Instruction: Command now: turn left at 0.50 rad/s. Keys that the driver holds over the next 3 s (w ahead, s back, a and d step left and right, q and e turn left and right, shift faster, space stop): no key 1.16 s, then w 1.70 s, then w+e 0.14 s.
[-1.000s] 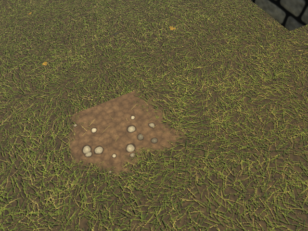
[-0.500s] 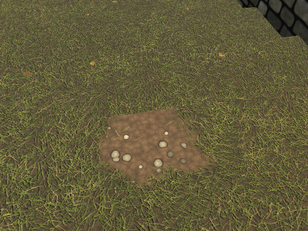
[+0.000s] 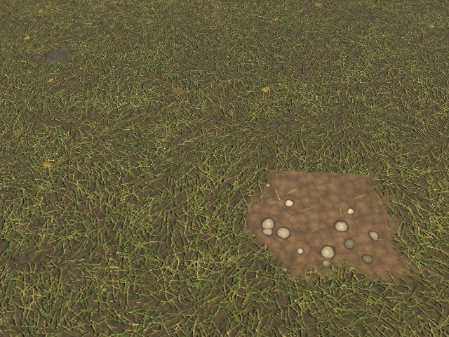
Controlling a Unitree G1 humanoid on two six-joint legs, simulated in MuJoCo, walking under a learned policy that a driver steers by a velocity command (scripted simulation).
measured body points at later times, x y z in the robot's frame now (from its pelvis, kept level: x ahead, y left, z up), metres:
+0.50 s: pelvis +0.00 +0.03 +0.00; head +0.00 +0.04 +0.45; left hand +0.07 +0.30 -0.13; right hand +0.16 -0.21 -0.10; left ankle -0.03 +0.14 -0.73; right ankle +0.00 -0.13 -0.73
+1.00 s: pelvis +0.00 +0.03 +0.00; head +0.01 +0.03 +0.45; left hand +0.02 +0.30 -0.14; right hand +0.10 -0.22 -0.13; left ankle -0.03 +0.14 -0.73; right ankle +0.00 -0.13 -0.73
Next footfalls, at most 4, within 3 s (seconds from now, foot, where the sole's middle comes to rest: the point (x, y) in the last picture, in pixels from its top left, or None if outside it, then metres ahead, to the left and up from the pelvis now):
0.32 left None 0.01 0.14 -0.77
1.82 left None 0.37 0.15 -0.77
2.40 right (271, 279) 0.70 -0.12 -0.92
2.90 left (206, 207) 1.01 0.11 -0.92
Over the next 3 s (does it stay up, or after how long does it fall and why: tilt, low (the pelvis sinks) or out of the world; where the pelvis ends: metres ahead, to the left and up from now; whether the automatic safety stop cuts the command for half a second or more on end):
stays up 0.89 0.01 -0.15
